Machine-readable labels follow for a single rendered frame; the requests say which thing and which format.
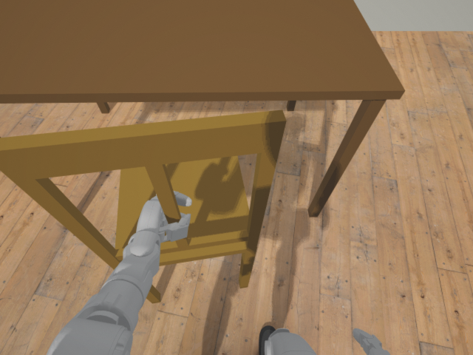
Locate table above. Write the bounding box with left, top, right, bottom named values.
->
left=0, top=0, right=405, bottom=217

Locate right robot hand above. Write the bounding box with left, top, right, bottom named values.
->
left=353, top=328, right=390, bottom=355

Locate left robot forearm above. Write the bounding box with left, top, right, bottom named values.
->
left=47, top=231, right=160, bottom=355

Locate left robot hand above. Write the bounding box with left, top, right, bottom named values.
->
left=136, top=191, right=192, bottom=243

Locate right robot shin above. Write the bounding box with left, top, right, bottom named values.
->
left=269, top=328, right=290, bottom=337

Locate right robot thigh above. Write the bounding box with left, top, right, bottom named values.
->
left=265, top=332, right=317, bottom=355

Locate robot left upper arm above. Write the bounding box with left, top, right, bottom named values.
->
left=51, top=317, right=133, bottom=355

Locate chair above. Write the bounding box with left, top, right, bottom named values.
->
left=0, top=110, right=286, bottom=304

